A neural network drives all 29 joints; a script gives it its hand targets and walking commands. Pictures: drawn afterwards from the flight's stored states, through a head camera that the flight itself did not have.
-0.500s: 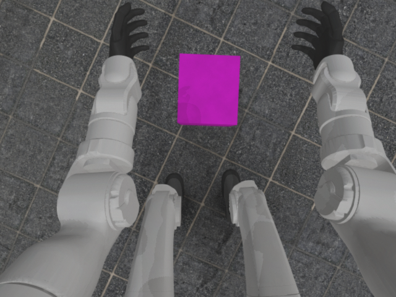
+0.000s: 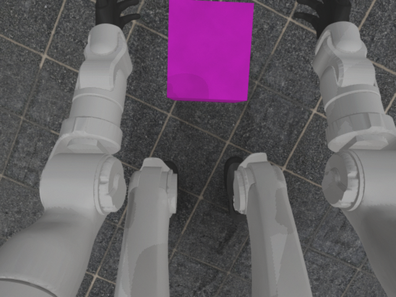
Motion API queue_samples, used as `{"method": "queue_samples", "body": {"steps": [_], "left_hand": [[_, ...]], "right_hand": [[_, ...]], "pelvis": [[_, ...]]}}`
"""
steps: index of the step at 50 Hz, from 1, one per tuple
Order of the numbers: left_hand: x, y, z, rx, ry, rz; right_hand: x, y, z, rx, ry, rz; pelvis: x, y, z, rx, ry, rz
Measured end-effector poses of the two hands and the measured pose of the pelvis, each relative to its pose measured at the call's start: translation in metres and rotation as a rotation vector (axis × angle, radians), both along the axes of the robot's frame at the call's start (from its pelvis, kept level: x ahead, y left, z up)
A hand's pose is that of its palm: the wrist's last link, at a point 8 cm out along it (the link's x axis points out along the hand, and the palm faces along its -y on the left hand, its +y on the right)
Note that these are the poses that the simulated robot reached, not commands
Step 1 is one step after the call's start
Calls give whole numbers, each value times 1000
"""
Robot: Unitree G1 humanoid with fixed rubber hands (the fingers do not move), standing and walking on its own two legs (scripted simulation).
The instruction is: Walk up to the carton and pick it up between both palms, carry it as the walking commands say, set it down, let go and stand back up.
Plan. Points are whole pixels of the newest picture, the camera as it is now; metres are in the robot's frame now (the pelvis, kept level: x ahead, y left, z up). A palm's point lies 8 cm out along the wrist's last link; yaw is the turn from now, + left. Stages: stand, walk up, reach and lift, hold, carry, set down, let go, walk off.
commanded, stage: reach and lift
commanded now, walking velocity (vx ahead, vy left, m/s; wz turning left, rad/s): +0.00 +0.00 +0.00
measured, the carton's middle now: (207, 59) +0.52 -0.03 -0.39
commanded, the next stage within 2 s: none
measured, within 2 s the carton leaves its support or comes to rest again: neither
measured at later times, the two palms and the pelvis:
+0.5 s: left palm (136, 51) +0.53 +0.13 -0.28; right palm (293, 51) +0.51 -0.21 -0.28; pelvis -0.02 +0.00 -0.09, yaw +0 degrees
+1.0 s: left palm (139, 52) +0.53 +0.13 -0.30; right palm (289, 54) +0.51 -0.21 -0.30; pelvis -0.02 +0.00 -0.11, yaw +0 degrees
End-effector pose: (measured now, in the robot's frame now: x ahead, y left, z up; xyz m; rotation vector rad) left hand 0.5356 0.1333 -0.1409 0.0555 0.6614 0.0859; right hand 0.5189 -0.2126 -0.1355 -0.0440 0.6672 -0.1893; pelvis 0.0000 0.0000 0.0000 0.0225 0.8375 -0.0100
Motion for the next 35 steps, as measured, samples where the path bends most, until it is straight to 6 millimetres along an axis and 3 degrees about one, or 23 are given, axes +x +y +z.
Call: {"method": "queue_samples", "body": {"steps": [13,25,35], "left_hand": [[-5,0,-79,-9,34,-8],[-10,-6,-140,-10,79,-37],[-5,-5,-153,-13,83,-38]], "right_hand": [[-4,4,-78,1,38,-1],[-11,2,-140,18,77,6],[-8,6,-156,22,81,15]], "pelvis": [[-8,2,-55,-1,-53,6],[-15,3,-93,-11,-139,3],[-13,1,-109,-7,-205,7]]}}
